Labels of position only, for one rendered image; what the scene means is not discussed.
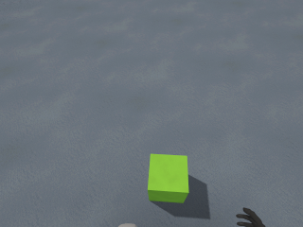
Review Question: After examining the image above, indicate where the robot right hand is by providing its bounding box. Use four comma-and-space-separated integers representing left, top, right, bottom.
236, 207, 266, 227

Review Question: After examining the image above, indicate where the carton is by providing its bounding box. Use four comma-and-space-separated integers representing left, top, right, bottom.
148, 153, 189, 203

